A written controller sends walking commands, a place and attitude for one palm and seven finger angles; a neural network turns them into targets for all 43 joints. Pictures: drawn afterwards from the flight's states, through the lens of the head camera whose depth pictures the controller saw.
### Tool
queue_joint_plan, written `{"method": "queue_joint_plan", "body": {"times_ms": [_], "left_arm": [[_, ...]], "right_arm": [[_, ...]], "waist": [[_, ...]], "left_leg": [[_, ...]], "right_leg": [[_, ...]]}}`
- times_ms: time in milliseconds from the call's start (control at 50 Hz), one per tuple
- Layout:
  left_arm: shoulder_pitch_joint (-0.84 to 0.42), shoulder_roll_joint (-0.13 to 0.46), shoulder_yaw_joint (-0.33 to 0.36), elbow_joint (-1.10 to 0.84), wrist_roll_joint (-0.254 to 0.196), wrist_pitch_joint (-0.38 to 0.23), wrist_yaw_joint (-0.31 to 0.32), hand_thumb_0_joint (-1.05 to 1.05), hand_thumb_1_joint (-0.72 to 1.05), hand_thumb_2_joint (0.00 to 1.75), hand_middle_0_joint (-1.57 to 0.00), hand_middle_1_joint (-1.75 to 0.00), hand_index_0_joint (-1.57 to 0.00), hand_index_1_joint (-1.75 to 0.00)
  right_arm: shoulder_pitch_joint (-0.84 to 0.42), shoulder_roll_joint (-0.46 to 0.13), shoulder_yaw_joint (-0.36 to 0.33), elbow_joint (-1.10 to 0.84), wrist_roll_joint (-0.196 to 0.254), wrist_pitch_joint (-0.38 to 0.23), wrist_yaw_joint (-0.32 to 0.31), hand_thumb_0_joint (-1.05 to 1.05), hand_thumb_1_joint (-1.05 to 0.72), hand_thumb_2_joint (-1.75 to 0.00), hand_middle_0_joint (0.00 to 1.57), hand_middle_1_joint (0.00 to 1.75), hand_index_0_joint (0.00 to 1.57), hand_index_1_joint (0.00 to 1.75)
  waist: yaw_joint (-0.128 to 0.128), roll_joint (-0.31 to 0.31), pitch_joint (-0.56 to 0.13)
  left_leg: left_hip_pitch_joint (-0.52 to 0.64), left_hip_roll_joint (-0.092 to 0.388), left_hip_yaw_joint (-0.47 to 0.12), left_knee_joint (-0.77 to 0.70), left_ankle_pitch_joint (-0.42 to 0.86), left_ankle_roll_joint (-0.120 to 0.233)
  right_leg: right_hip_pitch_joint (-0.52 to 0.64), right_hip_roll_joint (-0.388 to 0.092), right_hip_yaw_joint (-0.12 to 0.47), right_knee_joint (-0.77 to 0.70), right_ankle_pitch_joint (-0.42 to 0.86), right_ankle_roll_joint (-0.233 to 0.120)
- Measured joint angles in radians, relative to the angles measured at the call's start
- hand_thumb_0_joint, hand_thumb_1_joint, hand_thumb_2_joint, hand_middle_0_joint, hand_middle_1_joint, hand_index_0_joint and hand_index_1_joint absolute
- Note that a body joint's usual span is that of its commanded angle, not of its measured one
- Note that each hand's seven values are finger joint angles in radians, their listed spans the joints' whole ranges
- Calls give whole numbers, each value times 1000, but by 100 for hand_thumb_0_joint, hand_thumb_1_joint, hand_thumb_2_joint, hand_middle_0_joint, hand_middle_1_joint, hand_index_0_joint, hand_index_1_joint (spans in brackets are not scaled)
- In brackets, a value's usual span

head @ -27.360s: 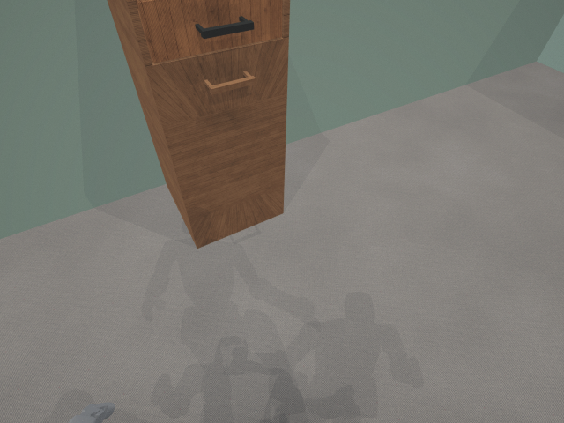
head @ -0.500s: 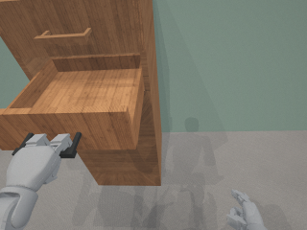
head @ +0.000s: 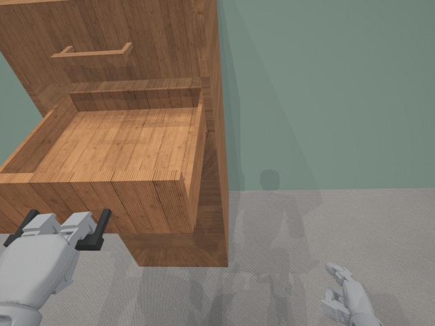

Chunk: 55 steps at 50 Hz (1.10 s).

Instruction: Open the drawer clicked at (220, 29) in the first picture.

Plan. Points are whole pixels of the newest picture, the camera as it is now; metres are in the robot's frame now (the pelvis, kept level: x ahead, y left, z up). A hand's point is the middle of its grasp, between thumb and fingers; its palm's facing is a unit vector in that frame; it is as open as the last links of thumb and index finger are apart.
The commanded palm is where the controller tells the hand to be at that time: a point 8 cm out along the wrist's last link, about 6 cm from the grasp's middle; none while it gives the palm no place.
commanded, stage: pull the drawer open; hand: left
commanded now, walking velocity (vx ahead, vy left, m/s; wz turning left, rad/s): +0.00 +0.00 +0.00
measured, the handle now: (61, 229) +0.21 +0.28 +0.13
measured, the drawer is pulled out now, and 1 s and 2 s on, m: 0.30 0.30 0.30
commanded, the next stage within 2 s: open the thumb to release the handle in 0.12 s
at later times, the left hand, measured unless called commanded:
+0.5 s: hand (58, 262) +0.16 +0.26 +0.12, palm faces +0.10 -0.07 -0.99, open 7.6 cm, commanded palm +0.12 +0.26 +0.17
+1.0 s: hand (63, 271) +0.16 +0.26 +0.11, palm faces +0.09 -0.08 -0.99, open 13.7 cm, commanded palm +0.12 +0.25 +0.16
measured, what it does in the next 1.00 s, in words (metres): stands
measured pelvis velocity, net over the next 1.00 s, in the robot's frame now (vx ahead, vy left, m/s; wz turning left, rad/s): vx -0.02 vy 0.00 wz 0.03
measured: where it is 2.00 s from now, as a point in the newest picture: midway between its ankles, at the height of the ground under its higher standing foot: outside the picture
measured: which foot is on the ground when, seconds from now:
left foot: down 0.00-1.00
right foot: down 0.00-1.00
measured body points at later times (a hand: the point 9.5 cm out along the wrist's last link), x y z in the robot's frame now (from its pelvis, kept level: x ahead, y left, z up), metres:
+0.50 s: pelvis +0.00 +0.00 +0.00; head -0.01 -0.04 +0.45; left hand +0.15 +0.26 +0.17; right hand +0.22 -0.21 -0.09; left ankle +0.02 +0.13 -0.73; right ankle -0.04 -0.13 -0.73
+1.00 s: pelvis -0.02 +0.00 +0.00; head -0.03 -0.04 +0.45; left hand +0.15 +0.26 +0.16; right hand +0.21 -0.21 -0.09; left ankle +0.02 +0.13 -0.73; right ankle -0.04 -0.13 -0.73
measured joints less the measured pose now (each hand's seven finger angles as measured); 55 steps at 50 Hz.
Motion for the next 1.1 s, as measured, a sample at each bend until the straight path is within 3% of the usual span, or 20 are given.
{"method": "queue_joint_plan", "body": {"times_ms": [220,360,480,580,780,920,1000,1100], "left_arm": [[53,19,10,-39,-8,14,18,0,75,79,-35,-133,-40,-131],[-77,18,26,47,4,-1,16,-2,67,79,-38,-133,-40,-132],[-101,-24,15,34,0,40,-16,-2,45,71,-38,-131,-39,-131],[-81,-10,-7,23,13,49,-53,-1,18,60,-36,-128,-37,-128],[-101,5,11,49,7,-6,-51,0,-34,37,-31,-119,-33,-122],[-148,-53,-13,83,24,-3,-33,0,-46,32,-29,-119,-32,-121],[-188,-49,-40,110,63,2,-30,0,-48,31,-29,-120,-32,-121],[-209,-35,-46,133,55,2,-40,0,-49,31,-30,-120,-32,-120]], "right_arm": [[4,3,7,-10,2,17,5,1,-91,-90,20,30,20,30],[-1,7,-7,24,-2,13,-18,1,-91,-90,20,30,20,30],[2,12,1,32,-1,13,-17,1,-91,-90,20,30,20,30],[-5,11,14,23,-2,21,-17,1,-91,-90,20,30,20,30],[-14,7,9,14,-5,4,-28,1,-91,-90,20,30,20,30],[-8,9,-4,28,-6,-2,-19,1,-91,-90,20,30,20,30],[-4,16,1,45,-12,2,-20,1,-91,-90,20,30,20,30],[-3,31,8,56,-7,4,-23,1,-91,-90,20,30,20,30]], "waist": [[-2,-7,-6],[14,-3,20],[15,5,1],[15,3,-2],[14,-5,21],[12,-3,26],[17,-4,25],[13,-4,27]], "left_leg": [[-6,6,6,14,-16,0],[-11,-3,-17,19,-9,-2],[-2,-8,-19,0,1,-1],[12,-8,-16,-14,10,-2],[18,1,-26,-12,20,-7],[8,-4,-28,-14,31,-4],[4,-7,-27,-18,38,-2],[13,-8,-25,-25,42,-1]], "right_leg": [[-4,5,6,5,-8,0],[-1,0,-17,11,-12,-3],[6,-6,-20,0,-7,-2],[15,-7,-18,-5,-2,-3],[29,4,-27,-14,13,-8],[17,-1,-29,-12,20,-5],[11,-4,-28,-8,22,-4],[18,-5,-26,-13,26,-3]]}}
